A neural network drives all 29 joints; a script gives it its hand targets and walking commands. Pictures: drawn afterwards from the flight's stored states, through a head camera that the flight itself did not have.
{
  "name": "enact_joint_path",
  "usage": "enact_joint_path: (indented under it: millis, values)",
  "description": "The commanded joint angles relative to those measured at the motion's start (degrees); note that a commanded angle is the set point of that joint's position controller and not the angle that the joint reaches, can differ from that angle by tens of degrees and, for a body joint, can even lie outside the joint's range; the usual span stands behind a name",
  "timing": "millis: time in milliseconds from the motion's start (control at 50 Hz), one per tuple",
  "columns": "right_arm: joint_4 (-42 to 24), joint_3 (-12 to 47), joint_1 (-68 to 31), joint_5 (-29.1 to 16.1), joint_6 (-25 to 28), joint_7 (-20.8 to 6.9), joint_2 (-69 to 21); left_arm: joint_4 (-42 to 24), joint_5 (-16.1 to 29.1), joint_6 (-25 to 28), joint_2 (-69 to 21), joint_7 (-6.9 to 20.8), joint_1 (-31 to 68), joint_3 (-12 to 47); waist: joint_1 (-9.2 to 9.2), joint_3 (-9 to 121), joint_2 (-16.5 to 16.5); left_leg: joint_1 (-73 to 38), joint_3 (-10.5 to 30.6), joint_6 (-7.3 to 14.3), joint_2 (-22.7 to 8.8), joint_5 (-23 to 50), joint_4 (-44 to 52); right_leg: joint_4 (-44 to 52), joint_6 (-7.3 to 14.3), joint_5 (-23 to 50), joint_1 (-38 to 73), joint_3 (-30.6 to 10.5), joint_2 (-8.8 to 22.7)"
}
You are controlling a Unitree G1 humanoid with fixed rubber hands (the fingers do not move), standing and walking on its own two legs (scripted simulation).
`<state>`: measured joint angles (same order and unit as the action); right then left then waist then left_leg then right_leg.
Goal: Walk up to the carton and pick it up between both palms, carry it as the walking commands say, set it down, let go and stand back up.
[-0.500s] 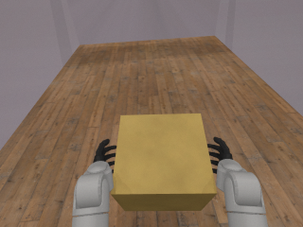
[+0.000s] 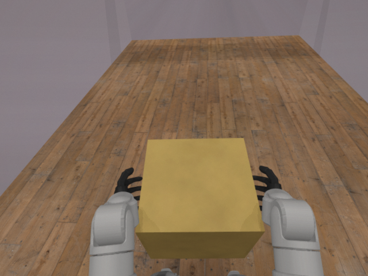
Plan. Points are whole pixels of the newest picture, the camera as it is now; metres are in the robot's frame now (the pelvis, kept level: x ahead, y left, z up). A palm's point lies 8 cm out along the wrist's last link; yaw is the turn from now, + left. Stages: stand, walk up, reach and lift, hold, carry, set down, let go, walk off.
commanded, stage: carry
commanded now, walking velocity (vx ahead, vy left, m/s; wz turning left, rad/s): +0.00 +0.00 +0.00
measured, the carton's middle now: (196, 199) +0.32 +0.00 +0.02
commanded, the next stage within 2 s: none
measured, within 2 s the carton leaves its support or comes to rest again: neither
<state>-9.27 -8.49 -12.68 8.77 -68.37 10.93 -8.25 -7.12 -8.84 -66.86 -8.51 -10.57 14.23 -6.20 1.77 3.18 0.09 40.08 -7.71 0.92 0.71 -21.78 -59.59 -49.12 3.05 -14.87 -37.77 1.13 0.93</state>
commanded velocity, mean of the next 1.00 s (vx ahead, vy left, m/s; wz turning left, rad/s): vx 0.00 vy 0.00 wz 0.00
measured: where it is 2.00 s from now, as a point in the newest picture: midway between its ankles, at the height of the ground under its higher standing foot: outside the picture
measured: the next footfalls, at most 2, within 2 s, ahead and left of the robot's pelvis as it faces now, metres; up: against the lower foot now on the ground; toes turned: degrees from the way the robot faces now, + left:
left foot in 0.08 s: +0.05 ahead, +0.08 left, +0.00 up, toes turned +2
right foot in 0.26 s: -0.02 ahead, -0.10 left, +0.00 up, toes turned +9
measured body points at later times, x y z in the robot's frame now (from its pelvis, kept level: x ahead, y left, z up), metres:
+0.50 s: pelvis -0.10 +0.02 +0.03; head -0.12 +0.01 +0.48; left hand +0.21 +0.12 +0.12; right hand +0.15 -0.19 +0.12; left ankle +0.01 +0.08 -0.68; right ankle -0.03 -0.08 -0.68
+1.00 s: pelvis -0.15 +0.01 +0.02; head -0.15 +0.00 +0.47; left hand +0.13 +0.15 +0.09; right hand +0.12 -0.16 +0.09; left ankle +0.01 +0.09 -0.67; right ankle -0.03 -0.08 -0.67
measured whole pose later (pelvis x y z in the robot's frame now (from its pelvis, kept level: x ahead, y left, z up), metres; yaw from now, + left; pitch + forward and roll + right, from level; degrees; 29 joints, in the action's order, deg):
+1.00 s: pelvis -0.15 +0.01 +0.02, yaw -2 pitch +1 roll +0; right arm -15.9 -6.2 -10.9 7.4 -70.3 13.4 -7.9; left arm -12.6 -6.9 -67.4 -8.0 -11.4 11.3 -4.5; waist 1.1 1.2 1.9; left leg 33.9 -9.7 3.1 -1.8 -12.3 -39.3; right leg -44.2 4.4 -20.1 -33.2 4.2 -0.5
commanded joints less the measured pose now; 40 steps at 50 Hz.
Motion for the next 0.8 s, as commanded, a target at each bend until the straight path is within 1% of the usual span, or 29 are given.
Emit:
enact_joint_path:
  millis: [0,20,40,60,80,100,120,140,160,200,240,260,280,300,320,340,360,380,400,420,460,500,560,620,660,680,700,720,780]
  values:
    - [-25.33,43.02,-39.98,-27.28,4.65,-13.64,-61.41,-23.3,27.98,2.06,-61.63,15.17,34.91,39.51,-5.68,19.74,-10.84,-38.38,1.16,2.75,2.54,-7.44,-7.2,32.95,-7.55,-33.11,-22.29,-3.43,5.98]
    - [-25.0,41.78,-40.93,-26.91,4.26,-13.39,-60.62,-23.28,28.07,1.26,-62.17,14.98,35.94,40.26,-5.53,21.18,-6.92,-35.32,1.23,3.65,1.79,-10.73,4.24,22.12,-7.46,-29.85,-15.35,-0.65,3.39]
    - [-22.74,39.91,-40.37,-26.2,3.6,-13.05,-59.06,-21.96,27.81,0.52,-62.07,14.55,36.59,40.27,-4.71,22.35,0.97,-25.21,6.53,4.41,-1.33,-13.81,17.88,3.88,-5.1,-20.87,-2.11,0.94,0.53]
    - [-22.15,38.76,-38.54,-25.93,3.11,-12.93,-58.04,-21.35,27.64,0.29,-61.34,14.33,37.21,40.25,-4.03,21.12,8.37,-10.86,20.63,7.95,-7.95,-29.92,35.93,-12.54,-5.28,-13.69,9.43,-0.03,-2.64]
    - [-21.94,37.87,-35.92,-24.35,2.87,-12.75,-57.05,-21.86,28.07,0.33,-60.01,14.7,37.04,40.7,-2.98,17.72,12.75,-4.95,39.53,12.36,-21.16,-40.79,46.65,-20.96,-7.26,-10.24,6.47,0.44,-1.63]
    - [-20.31,36.18,-34.95,-23.18,2.39,-12.22,-55.41,-21.16,27.72,0.02,-59.09,14.3,37.24,39.52,-2.69,13.41,11.04,-4.05,44.78,11.59,-24.37,-39.35,50.91,-24.04,-7.52,-10.22,2.0,-2.7,-2.02]
    - [-18.37,35.07,-39.2,-23.62,2.94,-12.71,-54.65,-21.16,27.21,0.83,-57.49,14.65,39.95,39.8,-2.5,12.8,13.17,-1.39,44.91,11.84,-23.12,-37.85,51.89,-27.65,-6.63,-6.84,2.82,-4.1,-2.12]
    - [-15.68,33.98,-36.45,-22.72,2.94,-13.07,-54.01,-19.06,26.85,0.91,-56.55,14.85,37.91,40.05,-1.31,13.79,13.02,3.6,36.7,10.18,-20.04,-33.07,49.51,-30.58,-6.48,-4.26,10.01,-3.7,-1.44]
    - [-17.95,35.31,-37.2,-23.33,3.45,-13.54,-54.57,-20.48,27.59,1.56,-57.37,15.11,38.4,40.91,-0.74,15.49,11.4,6.43,29.16,7.61,-17.28,-27.05,46.47,-27.95,-5.4,-2.73,16.84,-2.08,-1.38]
    - [-22.08,39.61,-42.81,-24.98,4.59,-14.39,-56.9,-20.33,26.42,3.03,-59.47,15.13,39.26,39.59,0.03,17.42,9.43,-0.18,18.01,2.51,-14.01,-15.29,40.53,-10.63,-3.39,-5.55,20.31,0.5,-0.17]
    - [-26.28,44.52,-44.69,-27.88,5.2,-14.05,-60.65,-22.67,25.9,4.25,-61.11,14.37,36.86,38.43,0.17,23.54,2.47,-15.64,14.67,2.55,-10.76,-1.66,27.92,14.35,-1.56,-6.94,22.91,-3.52,0.85]
    - [-26.99,45.61,-44.58,-28.33,5.3,-13.74,-60.94,-23.02,25.49,4.77,-61.56,14.04,35.71,37.22,-0.33,25.86,-3.75,-16.53,12.72,1.8,-8.56,4.04,21.23,22.42,-0.41,0.61,28.84,-12.26,5.67]
    - [-17.06,40.87,-42.79,-24.45,6.41,-13.93,-57.09,-14.29,21.76,6.37,-56.32,14.27,36.24,31.83,-1.23,28.13,-13.14,-10.34,10.95,0.61,-6.46,-0.54,16.76,20.33,2.61,26.57,37.12,-22.53,15.74]
    - [-14.7,40.31,-41.57,-24.03,7.38,-14.05,-56.14,-11.98,20.97,7.58,-55.54,14.36,35.46,31.34,-1.37,29.52,-16.25,-6.64,9.17,-0.39,-5.4,-3.58,18.26,19.45,5.22,34.46,40.51,-23.96,18.95]
    - [-23.02,45.03,-40.34,-27.28,7.23,-14.23,-58.7,-18.28,22.9,7.7,-59.33,13.94,31.37,35.28,-0.98,30.3,-16.37,-11.8,8.04,-0.48,-3.92,-3.63,19.01,21.33,6.06,19.87,31.97,-24.22,17.14]
    - [-13.6,40.89,-39.44,-24.19,8.17,-14.93,-54.02,-9.65,18.54,8.98,-54.02,14.05,29.33,29.93,-1.05,28.81,-13.93,-20.72,8.19,0.8,-4.89,0.99,19.94,24.11,4.19,1.18,22.49,-19.65,13.51]
    - [-23.01,45.88,-41.31,-28.43,8.09,-15.36,-59.86,-19.36,22.64,8.73,-60.09,13.99,30.47,35.74,-1.3,27.54,-8.35,-25.88,8.92,1.4,-5.8,4.69,24.24,23.62,2.1,-7.8,18.17,-13.86,10.05]
    - [-20.7,43.91,-42.05,-27.56,8.25,-15.5,-59.06,-15.97,21.65,8.5,-59.7,14.18,30.56,33.64,-1.47,26.8,-4.45,-26.85,10.05,1.85,-6.37,7.55,27.43,22.99,0.86,-7.73,17.51,-10.41,7.94]
    - [-18.54,42.1,-41.18,-26.44,8.58,-15.65,-56.93,-11.72,20.18,8.36,-58.07,14.39,28.46,31.66,-1.67,26.34,-3.84,-27.68,10.18,2.12,-6.98,7.99,28.61,23.19,0.8,-7.6,16.38,-9.28,7.36]
    - [-23.95,44.69,-42.59,-28.45,7.94,-15.36,-58.82,-16.41,22.04,7.58,-59.88,14.01,28.86,34.48,-1.67,26.23,-3.28,-27.61,10.43,2.43,-7.53,6.71,29.89,23.25,0.96,-8.19,15.92,-9.0,6.89]
    - [-24.3,44.93,-39.65,-28.75,5.52,-14.88,-57.89,-17.47,22.16,5.36,-58.32,13.18,26.81,35.19,-1.56,24.47,-1.89,-24.85,12.13,3.2,-8.99,-3.73,34.55,22.77,0.93,-16.26,14.96,-7.82,5.35]
    - [-20.5,43.34,-35.38,-27.52,3.18,-14.36,-56.35,-17.33,21.77,3.05,-55.72,12.52,26.67,35.53,-1.57,21.62,0.48,-19.94,13.35,3.05,-9.79,-10.18,37.9,22.11,0.72,-18.1,14.88,-6.01,4.2]
    - [-9.67,36.89,-31.44,-22.81,1.71,-13.8,-50.73,-9.41,18.88,1.64,-49.27,11.9,26.36,31.44,-1.41,20.14,0.27,-17.99,12.06,2.29,-9.77,-7.91,38.36,22.36,0.39,-14.44,15.09,-5.26,4.14]
    - [-14.49,38.03,-33.28,-23.7,1.25,-13.91,-52.46,-13.36,21.09,0.31,-52.39,12.25,28.96,34.5,-1.81,17.81,0.62,-18.22,11.5,1.77,-9.75,-7.75,37.51,23.84,-0.18,-15.18,12.27,-5.36,4.42]
    - [-11.47,35.46,-35.14,-22.44,1.63,-14.13,-51.61,-10.17,20.32,0.3,-51.97,12.65,30.74,32.77,-2.11,15.76,1.1,-16.9,11.53,1.56,-9.45,-11.58,37.79,24.38,-0.49,-19.74,9.75,-5.23,4.18]
    - [-13.61,36.08,-36.9,-23.2,1.77,-14.11,-52.83,-11.65,21.04,0.24,-53.56,12.65,31.96,33.61,-2.23,14.98,1.19,-16.06,11.56,1.44,-9.41,-13.19,38.13,24.29,-0.64,-20.75,9.26,-4.89,3.83]
    - [-12.1,34.81,-37.02,-22.41,2.13,-14.11,-52.41,-10.73,20.82,0.46,-53.3,12.76,32.89,33.15,-2.28,14.96,1.95,-15.82,11.48,1.29,-9.42,-13.83,38.22,23.88,-0.73,-20.91,8.97,-4.68,3.7]
    - [-16.92,36.95,-38.26,-24.14,2.22,-14.01,-55.27,-15.74,23.1,0.48,-56.41,12.82,34.74,35.84,-2.31,15.45,2.0,-15.32,11.65,1.13,-9.61,-14.21,38.62,22.7,-0.88,-20.09,9.83,-3.96,3.23]
    - [-22.61,39.35,-39.77,-26.37,1.91,-13.58,-58.78,-20.85,26.03,-0.02,-60.58,12.93,35.31,38.78,-2.12,19.48,5.44,-15.64,12.41,0.88,-10.71,-13.37,39.68,15.72,-0.84,-15.83,13.16,-1.44,0.97]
